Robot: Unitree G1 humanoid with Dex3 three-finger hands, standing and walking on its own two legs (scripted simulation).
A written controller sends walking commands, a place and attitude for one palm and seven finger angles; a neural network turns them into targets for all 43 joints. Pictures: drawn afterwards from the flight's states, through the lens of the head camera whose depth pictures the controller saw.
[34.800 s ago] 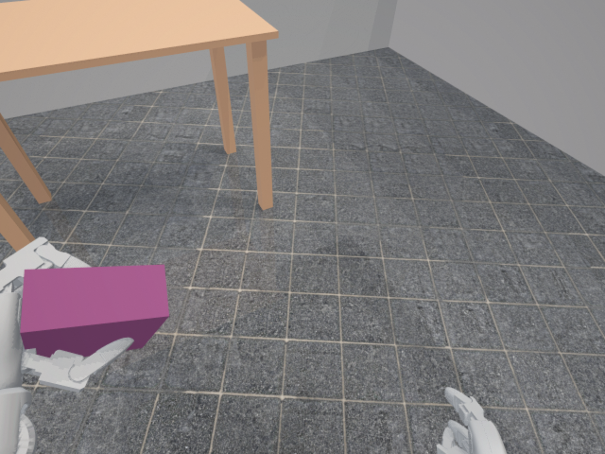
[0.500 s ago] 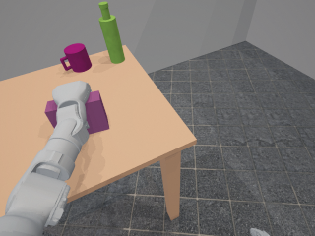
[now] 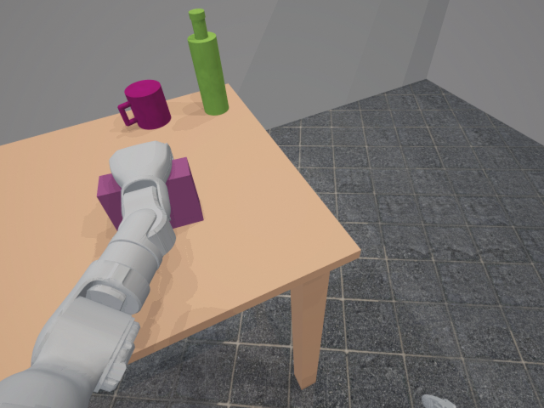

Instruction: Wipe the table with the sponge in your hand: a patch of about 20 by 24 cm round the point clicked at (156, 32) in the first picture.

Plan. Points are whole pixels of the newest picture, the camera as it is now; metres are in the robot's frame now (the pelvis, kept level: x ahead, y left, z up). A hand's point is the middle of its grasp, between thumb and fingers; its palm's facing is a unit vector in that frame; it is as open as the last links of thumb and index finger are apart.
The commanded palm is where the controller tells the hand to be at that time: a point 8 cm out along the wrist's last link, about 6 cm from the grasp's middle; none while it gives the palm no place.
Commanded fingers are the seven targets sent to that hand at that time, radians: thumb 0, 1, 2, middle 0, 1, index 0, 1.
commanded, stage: wipe back along the third lane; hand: left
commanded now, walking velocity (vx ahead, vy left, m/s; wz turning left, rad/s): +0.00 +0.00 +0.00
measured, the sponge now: (157, 207) +0.42 +0.22 +0.07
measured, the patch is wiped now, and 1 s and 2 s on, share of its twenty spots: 0.80 0.85 0.85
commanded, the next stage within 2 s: slide back across to the middle lane in 1.40 s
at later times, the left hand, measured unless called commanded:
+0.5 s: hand (155, 205) +0.39 +0.20 +0.11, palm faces +0.09 -0.04 -1.00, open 9.5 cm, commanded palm +0.34 +0.19 +0.14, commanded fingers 0.00 0.10 1.30 -1.20 -1.60 -1.20 -1.60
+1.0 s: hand (162, 229) +0.34 +0.18 +0.12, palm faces +0.13 -0.10 -0.99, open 9.5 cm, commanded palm +0.29 +0.16 +0.15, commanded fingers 0.00 0.10 1.30 -1.20 -1.60 -1.20 -1.60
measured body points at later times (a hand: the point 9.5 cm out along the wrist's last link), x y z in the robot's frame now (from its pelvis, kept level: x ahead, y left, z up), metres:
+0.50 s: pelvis +0.03 +0.01 +0.00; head +0.01 -0.03 +0.44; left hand +0.38 +0.20 +0.17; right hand +0.27 -0.19 -0.09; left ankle -0.02 +0.11 -0.74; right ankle -0.03 -0.09 -0.74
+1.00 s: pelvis +0.01 +0.00 -0.01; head -0.01 -0.05 +0.44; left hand +0.32 +0.18 +0.17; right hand +0.24 -0.20 -0.10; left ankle -0.02 +0.11 -0.74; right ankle -0.03 -0.09 -0.74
